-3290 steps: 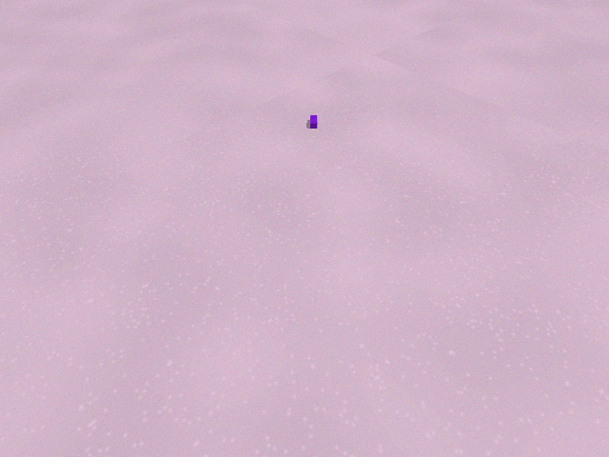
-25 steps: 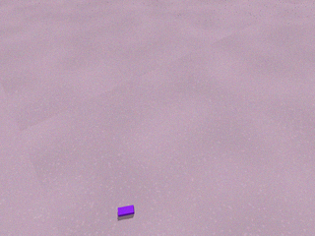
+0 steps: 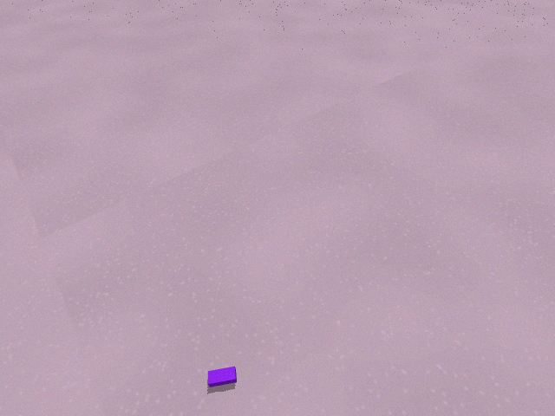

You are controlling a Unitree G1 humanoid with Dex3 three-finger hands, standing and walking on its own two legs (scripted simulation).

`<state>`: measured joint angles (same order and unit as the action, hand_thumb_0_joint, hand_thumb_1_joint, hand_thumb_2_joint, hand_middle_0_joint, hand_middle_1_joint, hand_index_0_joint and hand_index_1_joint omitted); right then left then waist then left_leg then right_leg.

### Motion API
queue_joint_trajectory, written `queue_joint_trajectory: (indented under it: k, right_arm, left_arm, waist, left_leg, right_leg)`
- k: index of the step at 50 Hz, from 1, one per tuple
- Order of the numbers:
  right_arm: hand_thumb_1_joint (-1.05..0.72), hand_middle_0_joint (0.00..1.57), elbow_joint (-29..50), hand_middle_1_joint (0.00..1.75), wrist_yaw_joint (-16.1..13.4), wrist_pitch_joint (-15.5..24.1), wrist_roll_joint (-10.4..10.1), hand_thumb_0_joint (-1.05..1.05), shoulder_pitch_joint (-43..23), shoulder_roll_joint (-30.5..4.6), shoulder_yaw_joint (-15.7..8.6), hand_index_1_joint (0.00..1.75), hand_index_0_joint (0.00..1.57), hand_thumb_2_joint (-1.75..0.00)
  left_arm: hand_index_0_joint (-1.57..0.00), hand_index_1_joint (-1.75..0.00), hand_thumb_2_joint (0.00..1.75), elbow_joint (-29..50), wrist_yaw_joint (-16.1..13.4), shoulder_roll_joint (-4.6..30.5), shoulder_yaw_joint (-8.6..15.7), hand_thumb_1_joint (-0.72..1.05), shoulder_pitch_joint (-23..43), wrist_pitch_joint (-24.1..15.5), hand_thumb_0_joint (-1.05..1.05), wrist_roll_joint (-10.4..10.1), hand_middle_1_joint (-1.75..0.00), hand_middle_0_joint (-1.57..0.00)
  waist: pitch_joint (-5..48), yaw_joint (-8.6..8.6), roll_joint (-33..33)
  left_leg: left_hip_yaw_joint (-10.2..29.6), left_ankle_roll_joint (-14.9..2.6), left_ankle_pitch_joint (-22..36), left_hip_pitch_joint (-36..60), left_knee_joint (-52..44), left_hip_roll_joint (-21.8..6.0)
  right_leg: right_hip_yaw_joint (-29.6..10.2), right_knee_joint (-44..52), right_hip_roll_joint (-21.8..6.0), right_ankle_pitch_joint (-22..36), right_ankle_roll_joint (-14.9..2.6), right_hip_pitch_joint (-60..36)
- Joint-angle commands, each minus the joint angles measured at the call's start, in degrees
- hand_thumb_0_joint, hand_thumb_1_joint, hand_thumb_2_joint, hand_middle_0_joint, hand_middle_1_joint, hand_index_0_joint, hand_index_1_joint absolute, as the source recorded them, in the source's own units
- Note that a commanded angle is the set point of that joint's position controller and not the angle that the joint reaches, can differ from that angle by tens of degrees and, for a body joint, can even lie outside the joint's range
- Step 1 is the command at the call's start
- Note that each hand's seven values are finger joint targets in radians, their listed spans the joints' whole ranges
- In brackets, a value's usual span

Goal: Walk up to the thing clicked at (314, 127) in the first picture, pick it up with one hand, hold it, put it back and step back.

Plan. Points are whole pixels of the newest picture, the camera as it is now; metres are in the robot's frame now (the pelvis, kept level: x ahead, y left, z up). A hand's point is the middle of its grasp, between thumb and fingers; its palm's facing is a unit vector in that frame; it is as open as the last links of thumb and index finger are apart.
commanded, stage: stand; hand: left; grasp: from above
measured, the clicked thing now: (222, 376) +0.42 +0.22 -0.76
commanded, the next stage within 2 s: step back in 1.56 s
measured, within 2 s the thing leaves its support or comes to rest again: neither
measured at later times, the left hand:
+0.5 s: hand out of the picture +0.07 +0.24 -0.16, palm faces +0.02 -0.94 -0.33, open 7.4 cm
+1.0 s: hand out of the picture +0.08 +0.24 -0.16, palm faces +0.02 -0.94 -0.34, open 7.4 cm
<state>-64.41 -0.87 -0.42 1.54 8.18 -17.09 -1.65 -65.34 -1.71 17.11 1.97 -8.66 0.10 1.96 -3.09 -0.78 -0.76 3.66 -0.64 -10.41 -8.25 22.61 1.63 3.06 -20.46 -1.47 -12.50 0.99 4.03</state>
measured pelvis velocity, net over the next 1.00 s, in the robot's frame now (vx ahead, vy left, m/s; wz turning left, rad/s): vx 0.02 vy -0.01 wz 0.00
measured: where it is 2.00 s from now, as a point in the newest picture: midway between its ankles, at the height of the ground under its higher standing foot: outside the picture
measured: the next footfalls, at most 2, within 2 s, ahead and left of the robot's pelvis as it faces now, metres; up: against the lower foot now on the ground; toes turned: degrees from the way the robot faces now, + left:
none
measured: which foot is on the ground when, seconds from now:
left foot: down 0.00-1.00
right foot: down 0.00-1.00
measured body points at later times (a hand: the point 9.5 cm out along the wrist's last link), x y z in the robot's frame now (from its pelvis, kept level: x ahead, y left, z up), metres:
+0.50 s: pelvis +0.01 -0.01 +0.00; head +0.02 -0.01 +0.45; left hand +0.07 +0.29 -0.14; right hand +0.08 -0.29 -0.14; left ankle +0.02 +0.11 -0.75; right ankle -0.01 -0.13 -0.75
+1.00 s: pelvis +0.02 -0.01 +0.00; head +0.02 -0.01 +0.45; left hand +0.08 +0.29 -0.13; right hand +0.09 -0.30 -0.14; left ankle +0.02 +0.11 -0.75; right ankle -0.01 -0.13 -0.75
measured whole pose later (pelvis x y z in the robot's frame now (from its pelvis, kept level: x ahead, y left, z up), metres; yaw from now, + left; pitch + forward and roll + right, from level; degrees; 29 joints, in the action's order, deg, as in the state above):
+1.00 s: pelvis +0.02 -0.01 +0.00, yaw +0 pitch -3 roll +0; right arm -65.3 -0.7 0.4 1.1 6.4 -18.6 -0.1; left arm -65.6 -0.6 18.2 1.6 -6.5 -0.3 1.1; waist -2.9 -0.5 -0.7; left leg 4.1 0.1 -10.3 -7.4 20.3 1.2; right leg 3.4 -18.7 -1.0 -12.8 0.3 3.3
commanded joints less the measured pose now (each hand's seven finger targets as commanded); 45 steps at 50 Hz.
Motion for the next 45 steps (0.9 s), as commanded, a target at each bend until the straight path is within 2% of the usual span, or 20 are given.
queue_joint_trajectory:
  k: [1,7,12,15,16,17,20,23,26,33,36,40,43,45]
  right_arm:
    - [-0.9,0.2,2.8,0.3,-0.8,1.6,-0.2,0.0,-2.7,-10.8,-1.5,0.3,0.2,-0.9]
    - [-0.9,0.2,2.5,0.3,-0.9,1.8,-0.4,0.0,-2.7,-11.1,-1.0,0.3,0.2,-0.9]
    - [-0.9,0.2,2.1,0.3,-0.9,1.6,-0.5,0.0,-2.7,-11.5,-0.8,0.3,0.2,-0.9]
    - [-0.9,0.2,2.4,0.3,-0.8,1.8,-0.5,0.0,-3.3,-11.7,-0.8,0.3,0.2,-0.9]
    - [-0.9,0.2,2.2,0.3,-0.8,1.7,-0.5,0.0,-3.0,-11.9,-0.8,0.3,0.2,-0.9]
    - [-0.9,0.2,2.1,0.3,-0.8,1.8,-0.5,0.0,-3.3,-11.9,-0.8,0.3,0.2,-0.9]
    - [-0.9,0.2,2.0,0.3,-0.9,1.9,-0.5,0.0,-3.0,-11.9,-0.7,0.3,0.2,-0.9]
    - [-0.9,0.2,2.0,0.3,-0.9,2.0,-0.5,0.0,-3.0,-12.1,-0.6,0.3,0.2,-0.9]
    - [-0.9,0.2,2.2,0.3,-1.0,2.1,-0.5,0.0,-3.5,-12.4,-0.6,0.3,0.2,-0.9]
    - [-0.9,0.2,2.0,0.3,-0.9,2.1,-0.6,0.0,-3.7,-12.5,-0.4,0.3,0.2,-0.9]
    - [-0.9,0.2,2.0,0.3,-0.9,2.0,-0.6,0.0,-3.8,-12.7,-0.4,0.3,0.2,-0.9]
    - [-0.9,0.2,2.1,0.3,-0.9,2.2,-0.7,0.0,-4.2,-13.0,-0.5,0.3,0.2,-0.9]
    - [-0.9,0.2,2.1,0.3,-0.8,2.1,-0.7,0.0,-3.9,-12.8,-0.5,0.3,0.2,-0.9]
    - [-0.9,0.2,2.0,0.3,-0.8,2.1,-0.8,0.0,-3.8,-13.0,-0.4,0.3,0.2,-0.9]
  left_arm:
    - [-0.2,-0.3,0.9,2.7,-0.4,11.3,2.1,0.9,2.4,-1.0,0.0,-0.4,-0.3,-0.2]
    - [-0.2,-0.3,0.9,2.3,-0.3,11.7,2.1,0.9,3.3,-1.0,0.0,-0.7,-0.3,-0.2]
    - [-0.2,-0.3,0.9,1.9,-0.2,11.7,2.0,0.9,3.3,-0.9,0.0,-0.8,-0.3,-0.2]
    - [-0.2,-0.3,0.9,1.8,-0.1,11.8,1.9,0.9,3.5,-1.1,0.0,-0.6,-0.3,-0.2]
    - [-0.2,-0.3,0.9,2.0,-0.1,12.1,2.0,0.9,3.9,-1.1,0.0,-0.7,-0.3,-0.2]
    - [-0.2,-0.3,0.9,1.9,0.0,11.9,1.9,0.9,3.5,-1.1,0.0,-0.6,-0.3,-0.2]
    - [-0.2,-0.3,0.9,2.0,0.0,12.2,2.1,0.9,3.4,-1.0,0.0,-1.0,-0.3,-0.2]
    - [-0.2,-0.3,0.9,2.1,0.0,12.3,2.1,0.9,3.9,-1.1,0.0,-0.9,-0.3,-0.2]
    - [-0.2,-0.3,0.9,2.3,0.1,12.0,2.0,0.9,3.8,-1.1,0.0,-0.9,-0.3,-0.2]
    - [-0.2,-0.3,0.9,2.4,0.3,12.3,2.0,0.9,4.2,-0.9,0.0,-1.0,-0.3,-0.2]
    - [-0.2,-0.3,0.9,2.6,0.3,12.5,2.0,0.9,4.2,-1.1,0.0,-0.9,-0.3,-0.2]
    - [-0.2,-0.3,0.9,2.7,0.3,12.5,1.9,0.9,3.8,-1.3,0.0,-1.0,-0.3,-0.2]
    - [-0.2,-0.3,0.9,2.7,0.3,12.7,1.9,0.9,3.9,-1.3,0.0,-1.1,-0.3,-0.2]
    - [-0.2,-0.3,0.9,2.8,0.4,12.9,2.0,0.9,4.2,-1.3,0.0,-1.2,-0.3,-0.2]
  waist:
    - [1.1,0.04,-0.4]
    - [1.9,0.07,0.5]
    - [1.6,0.08,0.2]
    - [1.9,-0.01,0.9]
    - [1.8,0.43,0.4]
    - [1.9,0.07,0.3]
    - [3.2,0.04,-0.6]
    - [3.4,0.23,0.7]
    - [4.3,0.17,0.4]
    - [3.4,0.33,0.0]
    - [3.8,0.15,0.3]
    - [4.2,0.14,0.4]
    - [4.6,0.33,0.6]
    - [3.9,0.34,0.5]
  left_leg:
    - [6.2,-0.96,2.0,-2.1,-5.3,-6.5]
    - [5.8,-0.83,7.6,-1.0,-4.8,-6.7]
    - [6.1,-0.99,4.8,-1.7,-5.2,-6.9]
    - [6.1,-0.93,6.6,-1.2,-5.1,-7.0]
    - [5.7,-0.84,6.2,-1.3,-4.8,-6.8]
    - [6.0,-0.8,5.9,-0.9,-5.2,-6.9]
    - [5.7,-1.06,10.1,-0.4,-4.5,-7.2]
    - [5.8,-0.94,10.9,-0.2,-4.7,-7.3]
    - [5.5,-1.14,14.4,1.2,-3.7,-7.6]
    - [5.7,-0.64,10.0,-0.8,-5.3,-7.4]
    - [5.9,-0.78,10.0,-0.5,-5.3,-7.6]
    - [5.5,-0.92,15.0,1.4,-3.9,-7.8]
    - [5.4,-1.02,14.2,0.6,-4.0,-7.6]
    - [5.3,-0.69,12.2,0.2,-4.7,-7.4]
  right_leg:
    - [-5.7,4.7,-5.6,1.1,-1.59,0.7]
    - [-5.4,4.5,-5.7,4.0,-1.45,-0.3]
    - [-5.4,5.0,-5.7,2.3,-1.49,-0.3]
    - [-5.1,5.3,-5.7,2.5,-1.46,-0.3]
    - [-5.6,5.2,-5.8,3.4,-1.51,0.0]
    - [-5.1,5.3,-5.6,2.7,-1.54,0.4]
    - [-5.2,4.2,-5.8,6.0,-1.73,-1.1]
    - [-5.0,4.7,-5.7,5.7,-1.38,-1.0]
    - [-4.8,4.2,-6.0,9.0,-1.26,-1.1]
    - [-4.9,3.9,-5.6,5.6,-1.56,-1.3]
    - [-4.9,4.2,-5.8,5.0,-1.56,-1.5]
    - [-5.0,4.4,-6.2,9.2,-1.45,-1.3]
    - [-4.8,4.4,-6.3,9.4,-1.51,-2.4]
    - [-4.9,4.5,-5.9,7.4,-1.59,-1.7]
